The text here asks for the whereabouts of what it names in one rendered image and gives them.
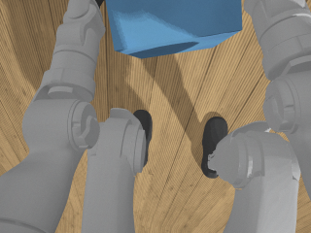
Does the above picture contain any right robot forearm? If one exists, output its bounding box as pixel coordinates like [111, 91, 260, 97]
[243, 0, 311, 81]

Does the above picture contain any robot left shin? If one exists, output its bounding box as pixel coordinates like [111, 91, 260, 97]
[86, 108, 143, 160]

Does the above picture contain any left robot forearm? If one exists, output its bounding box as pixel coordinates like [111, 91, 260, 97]
[21, 0, 106, 140]

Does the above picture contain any right robot upper arm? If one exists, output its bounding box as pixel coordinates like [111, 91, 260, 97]
[262, 70, 311, 201]

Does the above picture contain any left robot upper arm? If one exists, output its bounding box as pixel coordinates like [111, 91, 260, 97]
[0, 99, 100, 233]

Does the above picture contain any robot shin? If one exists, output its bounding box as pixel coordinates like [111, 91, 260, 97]
[86, 108, 143, 160]
[207, 120, 301, 182]

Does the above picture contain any carton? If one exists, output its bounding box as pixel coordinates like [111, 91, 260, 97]
[105, 0, 243, 59]

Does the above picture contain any robot right shin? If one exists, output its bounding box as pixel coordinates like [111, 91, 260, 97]
[207, 120, 301, 182]

